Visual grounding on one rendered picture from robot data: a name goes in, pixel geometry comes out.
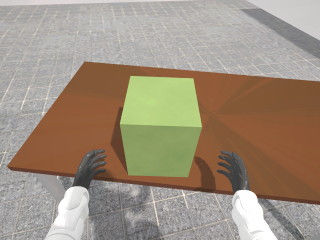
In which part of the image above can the robot left forearm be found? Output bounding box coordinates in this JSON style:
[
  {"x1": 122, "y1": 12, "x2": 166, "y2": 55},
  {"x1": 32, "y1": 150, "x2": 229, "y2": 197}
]
[{"x1": 44, "y1": 186, "x2": 90, "y2": 240}]

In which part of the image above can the robot right forearm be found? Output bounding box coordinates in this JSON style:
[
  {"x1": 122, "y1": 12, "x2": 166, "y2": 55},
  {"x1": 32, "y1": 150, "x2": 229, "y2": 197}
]
[{"x1": 231, "y1": 190, "x2": 278, "y2": 240}]

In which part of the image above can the robot left hand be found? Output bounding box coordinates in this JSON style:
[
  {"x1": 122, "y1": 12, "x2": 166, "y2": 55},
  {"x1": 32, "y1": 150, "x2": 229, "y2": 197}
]
[{"x1": 72, "y1": 149, "x2": 107, "y2": 190}]

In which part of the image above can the robot right hand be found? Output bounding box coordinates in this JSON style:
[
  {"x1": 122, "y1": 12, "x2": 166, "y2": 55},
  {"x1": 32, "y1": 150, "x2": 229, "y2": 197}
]
[{"x1": 217, "y1": 150, "x2": 251, "y2": 194}]

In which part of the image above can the table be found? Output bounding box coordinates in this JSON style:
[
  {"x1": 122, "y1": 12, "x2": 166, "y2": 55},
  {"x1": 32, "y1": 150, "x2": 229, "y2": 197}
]
[{"x1": 7, "y1": 61, "x2": 320, "y2": 240}]

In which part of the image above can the carton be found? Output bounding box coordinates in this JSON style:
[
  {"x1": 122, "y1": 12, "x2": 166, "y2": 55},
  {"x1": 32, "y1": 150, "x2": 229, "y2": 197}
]
[{"x1": 120, "y1": 76, "x2": 202, "y2": 178}]

